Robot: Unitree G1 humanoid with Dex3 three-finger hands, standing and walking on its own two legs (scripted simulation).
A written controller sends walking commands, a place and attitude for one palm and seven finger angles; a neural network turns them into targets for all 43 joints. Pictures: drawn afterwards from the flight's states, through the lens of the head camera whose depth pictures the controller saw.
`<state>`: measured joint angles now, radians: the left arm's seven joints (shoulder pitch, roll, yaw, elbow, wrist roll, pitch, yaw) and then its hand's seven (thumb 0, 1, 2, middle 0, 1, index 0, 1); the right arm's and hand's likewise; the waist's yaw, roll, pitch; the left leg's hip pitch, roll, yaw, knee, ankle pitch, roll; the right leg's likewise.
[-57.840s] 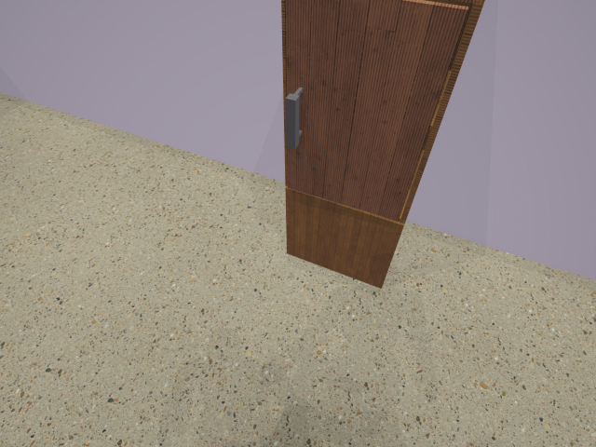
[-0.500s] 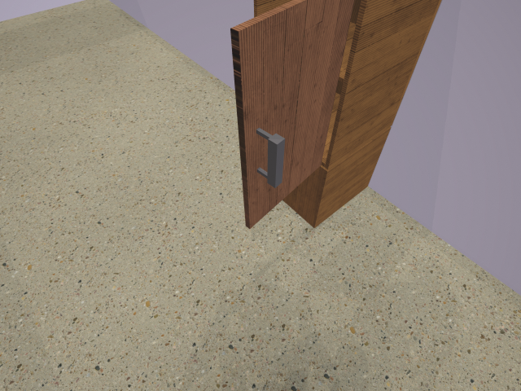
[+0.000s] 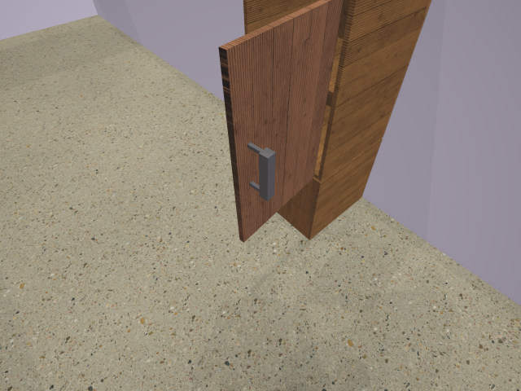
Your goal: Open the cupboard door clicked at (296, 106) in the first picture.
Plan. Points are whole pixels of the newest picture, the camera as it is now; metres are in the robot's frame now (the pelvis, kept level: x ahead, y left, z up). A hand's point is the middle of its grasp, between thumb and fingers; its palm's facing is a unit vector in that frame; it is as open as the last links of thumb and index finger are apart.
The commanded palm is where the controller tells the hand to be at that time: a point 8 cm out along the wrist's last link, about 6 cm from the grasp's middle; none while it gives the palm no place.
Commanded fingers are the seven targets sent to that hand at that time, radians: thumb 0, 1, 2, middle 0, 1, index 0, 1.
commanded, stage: let the arm hang, fingers relaxed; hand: left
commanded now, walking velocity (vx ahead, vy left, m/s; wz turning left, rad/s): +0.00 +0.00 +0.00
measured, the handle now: (259, 171) +0.60 +0.03 -0.06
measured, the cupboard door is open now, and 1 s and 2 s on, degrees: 97 97 97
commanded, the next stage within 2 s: look to check the result in 0.06 s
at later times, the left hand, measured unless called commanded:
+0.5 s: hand out of the picture +0.01 +0.17 -0.17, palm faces +0.02 -0.97 -0.23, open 7.4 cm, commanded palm none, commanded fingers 0.00 0.90 0.90 -0.20 -0.30 -0.20 -0.30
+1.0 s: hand out of the picture +0.05 +0.19 -0.17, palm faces +0.01 -0.97 -0.26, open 7.4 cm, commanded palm none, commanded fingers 0.00 0.90 0.90 -0.20 -0.30 -0.20 -0.30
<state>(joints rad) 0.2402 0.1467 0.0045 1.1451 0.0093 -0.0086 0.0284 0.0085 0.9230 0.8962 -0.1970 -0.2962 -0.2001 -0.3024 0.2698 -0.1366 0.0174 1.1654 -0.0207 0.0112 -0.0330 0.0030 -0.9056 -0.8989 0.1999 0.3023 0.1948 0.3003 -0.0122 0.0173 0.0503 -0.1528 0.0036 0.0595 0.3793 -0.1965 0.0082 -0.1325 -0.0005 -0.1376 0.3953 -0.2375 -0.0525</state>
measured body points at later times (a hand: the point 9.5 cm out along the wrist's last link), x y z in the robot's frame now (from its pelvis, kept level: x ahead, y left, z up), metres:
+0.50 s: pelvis +0.01 -0.01 +0.00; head +0.03 -0.03 +0.45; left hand +0.01 +0.22 -0.15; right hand +0.02 -0.24 -0.17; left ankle +0.01 +0.11 -0.74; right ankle -0.01 -0.08 -0.74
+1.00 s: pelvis +0.02 -0.01 +0.00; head +0.04 -0.03 +0.45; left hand +0.05 +0.24 -0.15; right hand +0.03 -0.26 -0.16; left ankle +0.01 +0.11 -0.74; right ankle -0.01 -0.08 -0.74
